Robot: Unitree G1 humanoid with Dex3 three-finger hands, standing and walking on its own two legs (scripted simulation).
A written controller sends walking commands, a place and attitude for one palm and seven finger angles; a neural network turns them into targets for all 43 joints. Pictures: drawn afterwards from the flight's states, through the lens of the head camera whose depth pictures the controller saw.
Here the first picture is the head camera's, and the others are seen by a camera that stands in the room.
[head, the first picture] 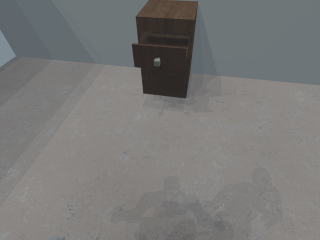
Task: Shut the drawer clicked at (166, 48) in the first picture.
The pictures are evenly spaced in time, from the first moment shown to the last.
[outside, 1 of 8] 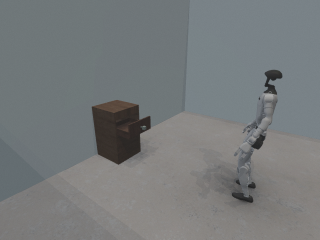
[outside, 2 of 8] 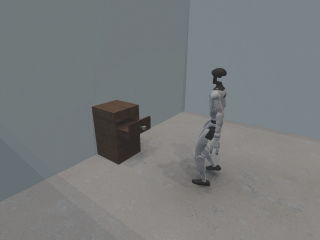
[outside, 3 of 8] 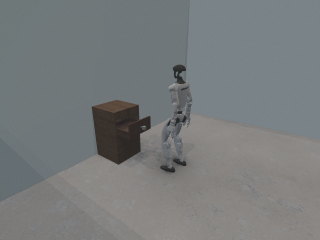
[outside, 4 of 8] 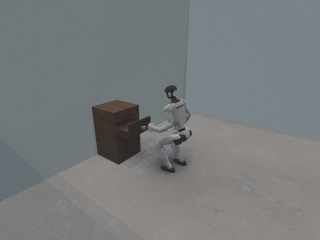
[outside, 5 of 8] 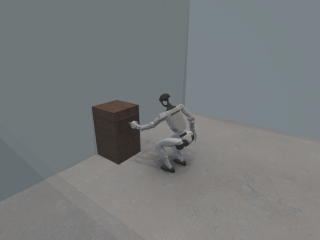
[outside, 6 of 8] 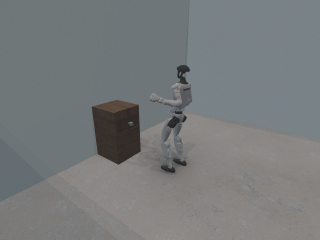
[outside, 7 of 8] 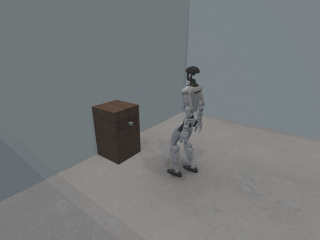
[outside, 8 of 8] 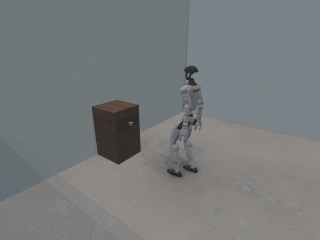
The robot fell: no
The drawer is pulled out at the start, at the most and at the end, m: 0.23 0.23 0.00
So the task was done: yes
